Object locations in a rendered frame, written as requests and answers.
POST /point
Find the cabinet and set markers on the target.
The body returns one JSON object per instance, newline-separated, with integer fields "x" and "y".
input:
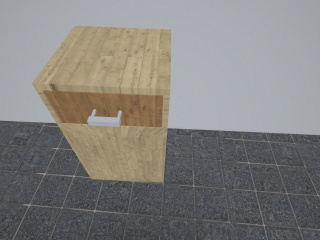
{"x": 117, "y": 60}

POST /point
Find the handle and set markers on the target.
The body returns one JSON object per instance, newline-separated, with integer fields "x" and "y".
{"x": 104, "y": 121}

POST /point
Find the drawer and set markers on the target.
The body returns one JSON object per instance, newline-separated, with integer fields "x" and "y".
{"x": 139, "y": 110}

